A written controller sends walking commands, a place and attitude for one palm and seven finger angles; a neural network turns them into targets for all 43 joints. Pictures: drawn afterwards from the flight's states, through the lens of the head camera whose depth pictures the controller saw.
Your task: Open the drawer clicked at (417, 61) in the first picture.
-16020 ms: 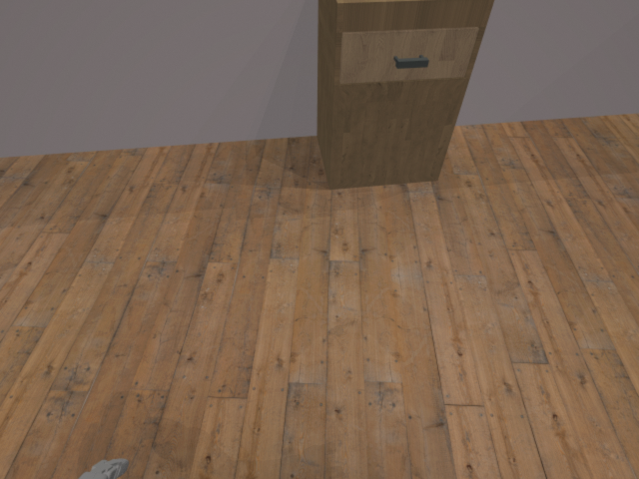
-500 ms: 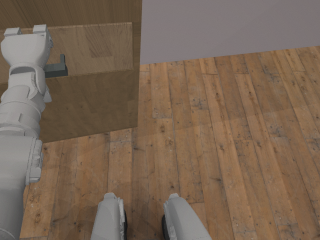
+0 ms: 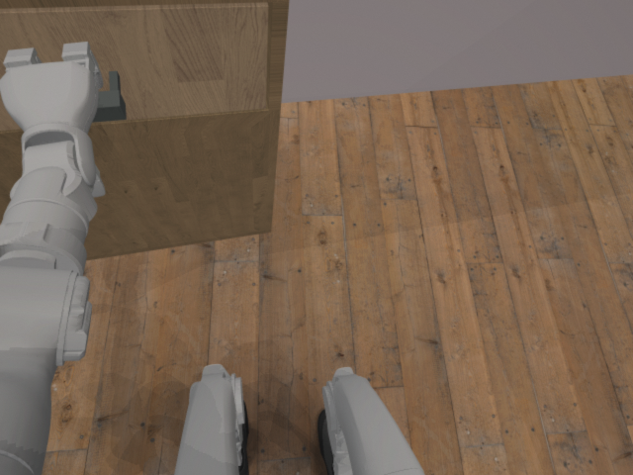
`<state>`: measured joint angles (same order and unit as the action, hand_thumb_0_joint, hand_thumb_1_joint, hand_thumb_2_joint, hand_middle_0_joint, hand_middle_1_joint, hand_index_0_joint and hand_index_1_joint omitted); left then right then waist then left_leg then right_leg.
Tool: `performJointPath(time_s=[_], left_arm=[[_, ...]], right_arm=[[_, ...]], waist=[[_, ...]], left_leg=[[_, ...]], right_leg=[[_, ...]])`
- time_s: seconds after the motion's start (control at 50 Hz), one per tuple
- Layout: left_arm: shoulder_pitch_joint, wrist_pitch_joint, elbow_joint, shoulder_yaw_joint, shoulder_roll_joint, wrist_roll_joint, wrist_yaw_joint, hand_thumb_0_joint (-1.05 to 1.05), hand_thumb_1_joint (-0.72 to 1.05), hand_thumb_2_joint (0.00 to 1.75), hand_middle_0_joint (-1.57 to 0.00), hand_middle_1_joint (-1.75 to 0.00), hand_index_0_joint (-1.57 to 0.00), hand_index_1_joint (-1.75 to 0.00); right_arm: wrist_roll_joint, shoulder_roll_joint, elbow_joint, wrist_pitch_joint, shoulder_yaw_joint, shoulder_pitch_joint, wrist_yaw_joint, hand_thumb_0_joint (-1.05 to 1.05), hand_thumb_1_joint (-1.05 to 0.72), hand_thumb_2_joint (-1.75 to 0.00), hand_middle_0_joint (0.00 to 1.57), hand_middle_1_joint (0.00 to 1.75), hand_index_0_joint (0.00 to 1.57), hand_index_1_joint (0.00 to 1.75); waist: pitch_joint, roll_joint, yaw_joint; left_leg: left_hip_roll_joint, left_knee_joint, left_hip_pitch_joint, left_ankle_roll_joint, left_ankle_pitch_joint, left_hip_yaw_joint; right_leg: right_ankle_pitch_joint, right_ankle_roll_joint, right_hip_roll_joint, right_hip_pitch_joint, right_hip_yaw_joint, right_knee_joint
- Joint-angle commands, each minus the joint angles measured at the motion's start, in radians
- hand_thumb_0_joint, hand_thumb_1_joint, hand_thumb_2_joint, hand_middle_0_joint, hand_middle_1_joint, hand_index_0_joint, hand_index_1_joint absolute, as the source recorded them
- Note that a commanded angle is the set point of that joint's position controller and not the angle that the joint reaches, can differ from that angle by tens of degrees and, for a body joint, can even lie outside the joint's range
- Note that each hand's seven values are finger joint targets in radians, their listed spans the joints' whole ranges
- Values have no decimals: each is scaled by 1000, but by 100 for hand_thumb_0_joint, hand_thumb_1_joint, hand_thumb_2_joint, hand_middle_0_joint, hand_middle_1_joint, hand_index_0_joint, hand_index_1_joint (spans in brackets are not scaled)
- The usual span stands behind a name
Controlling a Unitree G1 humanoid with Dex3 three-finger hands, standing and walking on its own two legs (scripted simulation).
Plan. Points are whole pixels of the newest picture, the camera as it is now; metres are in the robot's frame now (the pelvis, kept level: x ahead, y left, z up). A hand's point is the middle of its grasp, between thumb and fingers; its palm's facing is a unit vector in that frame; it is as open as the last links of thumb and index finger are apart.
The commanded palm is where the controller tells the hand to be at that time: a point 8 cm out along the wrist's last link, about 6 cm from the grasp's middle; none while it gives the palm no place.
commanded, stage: lower the fingers behind the handle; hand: left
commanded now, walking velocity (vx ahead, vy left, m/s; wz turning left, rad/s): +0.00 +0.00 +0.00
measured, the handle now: (73, 95) +0.59 +0.27 +0.01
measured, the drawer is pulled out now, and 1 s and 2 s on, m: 0.00 0.00 0.00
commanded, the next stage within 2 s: lift the fingers back up to retry in 0.42 s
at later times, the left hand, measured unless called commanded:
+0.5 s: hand (73, 126) +0.55 +0.26 +0.00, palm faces -0.01 +0.02 -1.00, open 13.7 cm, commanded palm +0.55 +0.23 +0.04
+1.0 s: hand (65, 116) +0.55 +0.26 +0.02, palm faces -0.07 -0.05 -1.00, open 13.4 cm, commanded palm +0.55 +0.24 +0.10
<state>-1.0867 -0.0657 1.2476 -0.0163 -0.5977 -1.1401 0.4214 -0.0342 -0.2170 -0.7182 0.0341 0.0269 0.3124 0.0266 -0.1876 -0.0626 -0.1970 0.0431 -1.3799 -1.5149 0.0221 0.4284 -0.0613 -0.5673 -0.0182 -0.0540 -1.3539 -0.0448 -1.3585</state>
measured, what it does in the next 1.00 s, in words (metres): stands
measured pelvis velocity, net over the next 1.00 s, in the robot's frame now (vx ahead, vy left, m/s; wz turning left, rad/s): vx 0.03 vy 0.00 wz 0.00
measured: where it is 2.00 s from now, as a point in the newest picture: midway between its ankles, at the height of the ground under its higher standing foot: (287, 464)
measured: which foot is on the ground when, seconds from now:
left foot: down 0.00-1.00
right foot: down 0.00-1.00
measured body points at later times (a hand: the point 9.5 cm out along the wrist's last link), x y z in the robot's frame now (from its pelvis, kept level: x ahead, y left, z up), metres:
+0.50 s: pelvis -0.01 -0.01 -0.02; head +0.17 +0.02 +0.39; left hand +0.54 +0.26 +0.06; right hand +0.00 -0.27 -0.13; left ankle +0.09 +0.11 -0.58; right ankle +0.03 -0.14 -0.58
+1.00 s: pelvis +0.03 +0.00 +0.04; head +0.19 +0.03 +0.46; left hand +0.54 +0.26 +0.08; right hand +0.02 -0.27 -0.07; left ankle +0.09 +0.11 -0.58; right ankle +0.03 -0.14 -0.58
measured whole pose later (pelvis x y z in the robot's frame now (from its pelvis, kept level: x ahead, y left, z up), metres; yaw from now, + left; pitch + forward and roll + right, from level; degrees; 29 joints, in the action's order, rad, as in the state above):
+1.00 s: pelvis +0.03 +0.00 +0.04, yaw +0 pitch +30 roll -6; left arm -0.92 0.03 1.12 0.04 -0.60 -1.12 0.35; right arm -0.04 -0.23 -0.74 0.03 -0.02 0.35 0.04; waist -0.17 -0.07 -0.18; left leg 0.05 -1.23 -1.34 0.02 0.43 -0.05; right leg -0.54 -0.02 -0.06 -1.18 -0.03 -1.19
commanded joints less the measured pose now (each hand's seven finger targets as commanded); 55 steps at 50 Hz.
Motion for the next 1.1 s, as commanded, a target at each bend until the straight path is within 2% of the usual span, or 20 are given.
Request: performJointPath(time_s=[0.0,0.06,0.16,0.32,0.34,0.38,0.46,0.48,0.5,0.54,0.58,0.62,0.68,0.76,0.8,0.84,0.88,0.96,1.0,1.08], left_arm=[[-387,-31,-50,-9,-239,-29,-65,0,-50,30,-30,-120,-30,-120],[-376,4,-79,21,-280,-31,-83,0,-50,30,-30,-120,-30,-120],[-364,45,-107,32,-293,-26,-85,0,-50,30,-30,-120,-30,-120],[-376,25,-152,32,-299,-5,-84,0,-50,30,-30,-120,-30,-120],[-374,18,-141,36,-306,-5,-85,0,-50,30,-30,-120,-30,-120],[-389,21,-166,53,-334,0,-89,0,-50,30,-30,-120,-30,-120],[-379,20,-154,33,-298,6,-102,0,-50,30,-30,-120,-30,-120],[-376,26,-152,50,-326,2,-101,0,-50,30,-30,-120,-30,-120],[-366,26,-141,39,-312,3,-101,0,-50,30,-30,-120,-30,-120],[-385,37,-184,66,-349,10,-99,0,-50,30,-30,-120,-30,-120],[-415,53,-246,80,-371,13,-97,0,-50,30,-30,-120,-30,-120],[-396,56,-244,82,-359,20,-92,0,-50,30,-30,-120,-30,-120],[-431,75,-305,90,-360,22,-74,0,-50,30,-30,-120,-30,-120],[-446,92,-355,106,-346,29,-43,0,-50,30,-30,-120,-30,-120],[-427,100,-379,123,-354,26,-29,0,-50,30,-30,-120,-30,-120],[-430,104,-400,105,-315,27,-13,0,-50,30,-30,-120,-30,-120],[-427,110,-425,130,-336,23,5,0,-50,30,-30,-120,-30,-120],[-384,96,-405,127,-308,22,27,0,-50,30,-30,-120,-30,-120],[-372,92,-417,118,-291,21,36,0,-50,30,-30,-120,-30,-120],[-351,90,-437,113,-268,38,35,0,-50,30,-30,-120,-30,-120]], right_arm=[[6,-218,40,-4,-59,188,23,0,-90,-90,20,30,20,30],[5,-218,54,-8,-59,180,27,0,-90,-90,20,30,20,30],[7,-218,76,-19,-60,173,32,0,-90,-90,20,30,20,30],[17,-223,79,-21,-63,184,30,0,-90,-90,20,30,20,30],[18,-224,75,-19,-62,190,32,0,-90,-90,20,30,20,30],[18,-226,72,-20,-59,191,33,0,-90,-90,20,30,20,30],[20,-218,63,-20,-61,194,33,0,-90,-90,20,30,20,30],[19,-223,61,-19,-58,197,34,0,-90,-90,20,30,20,30],[20,-221,63,-19,-58,195,35,0,-90,-90,20,30,20,30],[20,-222,63,-20,-60,197,36,0,-90,-90,20,30,20,30],[20,-219,65,-20,-64,203,35,0,-90,-90,20,30,20,30],[21,-216,61,-21,-67,204,37,0,-90,-90,20,30,20,30],[20,-214,55,-25,-75,209,37,0,-90,-90,20,30,20,30],[13,-211,35,-25,-89,219,32,0,-90,-90,20,30,20,30],[9,-211,27,-23,-96,227,29,0,-90,-90,20,30,20,30],[6,-208,18,-20,-102,227,25,0,-90,-90,20,30,20,30],[1,-210,7,-16,-108,233,24,0,-90,-90,20,30,20,30],[-5,-207,-7,-2,-114,230,19,0,-90,-90,20,30,20,30],[-6,-207,-10,5,-118,230,15,0,-90,-90,20,30,20,30],[-5,-202,-9,16,-123,229,14,0,-90,-90,20,30,20,30]], waist=[[-343,-88,-75],[-366,-88,-58],[-376,-91,-53],[-448,-116,-43],[-438,-87,-50],[-471,-113,-39],[-444,-96,-49],[-440,-87,-45],[-423,-82,-47],[-448,-85,-38],[-500,-143,-24],[-478,-111,-28],[-530,-162,-22],[-571,-170,-20],[-605,-202,-5],[-591,-220,-7],[-619,-223,0],[-590,-200,5],[-575,-231,13],[-577,-204,13]], left_leg=[[-15,142,477,37,73,-6],[-15,123,454,39,73,0],[-15,106,423,40,114,-3],[-15,109,461,39,124,-9],[-13,113,457,40,130,-12],[-14,110,463,40,113,-6],[-12,112,465,42,99,-7],[-12,113,460,40,106,-9],[-13,115,452,41,110,-8],[-14,123,461,43,105,0],[-14,139,520,39,76,-5],[-13,160,544,39,72,-12],[-10,179,627,35,19,-21],[-4,213,744,29,-68,-38],[-3,222,807,23,-149,-37],[-3,241,852,19,-188,-35],[2,247,909,16,-268,-35],[-3,271,938,15,-351,-16],[-4,293,979,8,-379,-12],[-7,321,1024,11,-451,5]], right_leg=[[42,46,-21,-7,-27,219],[37,49,-22,1,-19,203],[5,48,-21,-23,-15,179],[4,44,-21,-14,-17,175],[0,41,-22,-11,-18,179],[12,40,-19,9,-13,178],[22,40,-21,2,-14,187],[16,39,-21,3,-15,185],[14,39,-22,2,-14,189],[16,38,-22,41,-7,203],[39,42,-23,60,-8,208],[44,40,-24,69,-11,227],[81,44,-24,82,-12,239],[134,47,-24,109,-19,268],[177,50,-26,136,-21,280],[197,51,-28,148,-24,304],[241,51,-29,172,-25,316],[300,52,-33,243,-23,358],[315,54,-35,257,-25,379],[383,49,-37,341,-20,421]])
